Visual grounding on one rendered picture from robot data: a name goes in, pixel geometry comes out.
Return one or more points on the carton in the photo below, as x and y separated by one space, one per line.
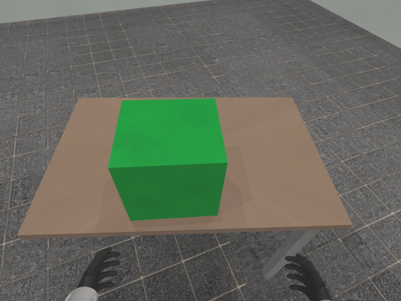
168 158

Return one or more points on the table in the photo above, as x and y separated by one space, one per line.
275 180

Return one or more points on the robot left forearm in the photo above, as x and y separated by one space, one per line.
82 294

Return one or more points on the left robot hand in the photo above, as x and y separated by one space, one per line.
93 273

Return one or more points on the right robot hand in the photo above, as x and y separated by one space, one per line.
315 288

